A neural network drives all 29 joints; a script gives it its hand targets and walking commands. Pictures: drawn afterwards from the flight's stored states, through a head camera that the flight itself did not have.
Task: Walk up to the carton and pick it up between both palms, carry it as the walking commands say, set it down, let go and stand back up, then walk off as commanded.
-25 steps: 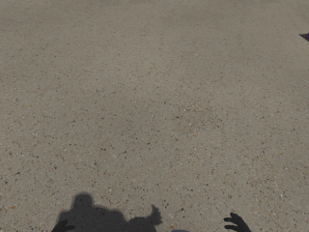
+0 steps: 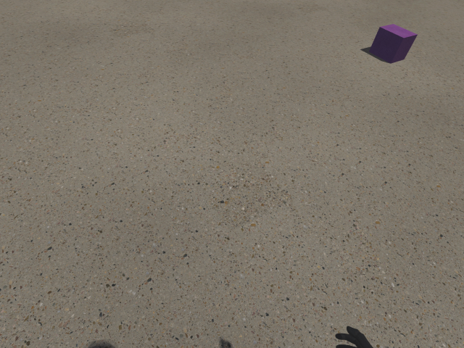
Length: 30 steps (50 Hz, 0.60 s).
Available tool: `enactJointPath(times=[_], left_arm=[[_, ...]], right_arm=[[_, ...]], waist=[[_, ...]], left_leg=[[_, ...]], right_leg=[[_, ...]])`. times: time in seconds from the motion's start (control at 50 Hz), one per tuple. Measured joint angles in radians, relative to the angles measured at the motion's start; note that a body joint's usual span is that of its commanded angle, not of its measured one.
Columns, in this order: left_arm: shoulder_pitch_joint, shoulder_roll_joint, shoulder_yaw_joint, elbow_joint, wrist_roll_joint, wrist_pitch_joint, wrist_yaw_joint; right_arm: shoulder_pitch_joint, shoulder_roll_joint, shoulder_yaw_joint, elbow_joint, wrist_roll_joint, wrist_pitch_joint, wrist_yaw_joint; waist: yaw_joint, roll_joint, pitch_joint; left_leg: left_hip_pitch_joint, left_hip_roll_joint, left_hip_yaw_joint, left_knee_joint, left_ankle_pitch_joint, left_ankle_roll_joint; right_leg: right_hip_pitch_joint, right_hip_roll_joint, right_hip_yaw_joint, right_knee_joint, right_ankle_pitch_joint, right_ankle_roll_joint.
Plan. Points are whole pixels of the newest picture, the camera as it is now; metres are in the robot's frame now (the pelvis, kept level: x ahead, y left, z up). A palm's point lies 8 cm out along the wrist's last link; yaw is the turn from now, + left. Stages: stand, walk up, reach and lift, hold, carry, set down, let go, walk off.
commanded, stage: walk up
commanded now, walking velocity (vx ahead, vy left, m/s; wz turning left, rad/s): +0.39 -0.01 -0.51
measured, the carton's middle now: (392, 43) +2.97 -1.67 -0.64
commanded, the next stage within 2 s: none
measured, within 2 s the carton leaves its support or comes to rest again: neither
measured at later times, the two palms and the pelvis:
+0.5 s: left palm (134, 256) +0.34 +0.21 -0.14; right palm (364, 321) +0.22 -0.27 -0.13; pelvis +0.22 -0.03 -0.01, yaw -10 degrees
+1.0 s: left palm (166, 163) +0.61 +0.18 -0.11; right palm (343, 287) +0.29 -0.25 -0.13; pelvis +0.41 -0.03 +0.00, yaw -14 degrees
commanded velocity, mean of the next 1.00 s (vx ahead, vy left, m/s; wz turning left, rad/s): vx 0.43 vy -0.01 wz -0.27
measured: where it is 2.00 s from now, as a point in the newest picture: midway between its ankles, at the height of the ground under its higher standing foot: (256, 240)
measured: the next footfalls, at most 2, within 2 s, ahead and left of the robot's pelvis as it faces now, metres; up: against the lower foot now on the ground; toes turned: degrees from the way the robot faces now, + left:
right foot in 0.28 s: +0.28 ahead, -0.13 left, +0.00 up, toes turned -14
left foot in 0.60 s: +0.39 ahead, +0.05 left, +0.00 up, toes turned +2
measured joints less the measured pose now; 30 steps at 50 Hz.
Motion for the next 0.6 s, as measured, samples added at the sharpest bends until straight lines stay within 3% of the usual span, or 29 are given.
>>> enactJointPath(times=[0.04, 0.1, 0.18, 0.26, 0.3, 0.36, 0.42, 0.5, 0.56, 0.6], left_arm=[[-0.031, -0.005, -0.002, -0.002, 0.003, 0.002, -0.010], [-0.099, -0.009, -0.006, -0.025, -0.002, -0.002, -0.021], [-0.205, -0.004, -0.020, -0.067, -0.002, 0.000, -0.032], [-0.287, 0.014, -0.032, -0.105, -0.003, -0.013, -0.028], [-0.298, 0.021, -0.031, -0.112, 0.006, -0.029, -0.016], [-0.282, 0.016, -0.020, -0.116, 0.012, -0.046, 0.007], [-0.219, 0.010, -0.019, -0.091, 0.010, -0.055, 0.026], [-0.135, 0.002, -0.025, -0.022, 0.011, -0.060, 0.030], [-0.086, 0.006, -0.034, 0.017, 0.007, -0.060, 0.023], [-0.058, 0.011, -0.035, 0.037, 0.001, -0.053, 0.016]], right_arm=[[0.038, 0.004, 0.002, 0.005, -0.009, -0.007, -0.005], [0.115, 0.006, 0.000, 0.050, -0.017, -0.025, -0.015], [0.222, 0.007, 0.004, 0.108, -0.017, -0.027, -0.021], [0.315, 0.009, 0.011, 0.160, 0.007, -0.012, -0.020], [0.360, 0.011, 0.018, 0.178, 0.023, -0.002, -0.017], [0.323, 0.020, 0.019, 0.175, 0.044, 0.011, -0.020], [0.224, 0.032, 0.014, 0.133, 0.044, 0.008, -0.020], [0.072, 0.030, 0.017, 0.062, 0.034, 0.011, -0.006], [-0.025, 0.017, 0.019, 0.021, 0.031, 0.014, 0.008], [-0.067, 0.005, 0.017, 0.004, 0.028, 0.007, 0.011]], waist=[[-0.008, -0.013, 0.003], [-0.027, -0.020, 0.012], [-0.065, -0.016, 0.052], [-0.106, 0.003, 0.083], [-0.116, 0.017, 0.080], [-0.107, 0.049, 0.112], [-0.083, 0.063, 0.145], [-0.053, 0.070, 0.156], [-0.031, 0.061, 0.153], [-0.019, 0.047, 0.140]], left_leg=[[0.069, -0.004, 0.041, -0.051, -0.019, 0.002], [0.168, -0.007, 0.084, -0.136, -0.023, -0.011], [0.269, -0.003, 0.128, -0.198, -0.054, -0.029], [0.331, 0.026, 0.153, -0.182, -0.125, -0.065], [0.305, 0.063, 0.134, -0.049, -0.185, -0.085], [0.092, 0.069, -0.029, 0.467, -0.160, -0.082], [-0.070, 0.054, -0.099, 0.692, -0.106, -0.062], [-0.200, 0.078, -0.111, 0.592, -0.087, -0.065], [-0.211, 0.096, -0.085, 0.340, -0.095, -0.067], [-0.170, 0.083, -0.070, 0.155, -0.024, -0.058]], right_leg=[[-0.091, -0.018, -0.029, 0.187, 0.043, -0.004], [-0.190, -0.053, -0.071, 0.258, 0.122, 0.004], [-0.259, -0.080, -0.108, 0.074, 0.140, 0.025], [-0.247, -0.046, -0.156, -0.178, 0.181, 0.003], [-0.214, -0.019, -0.177, -0.254, 0.285, -0.031], [-0.211, 0.018, -0.187, -0.185, 0.212, -0.060], [-0.140, 0.051, -0.185, -0.227, 0.184, -0.059], [-0.031, 0.077, -0.194, -0.318, 0.183, -0.053], [0.038, 0.077, -0.206, -0.356, 0.164, -0.039], [0.064, 0.064, -0.211, -0.332, 0.125, -0.024]])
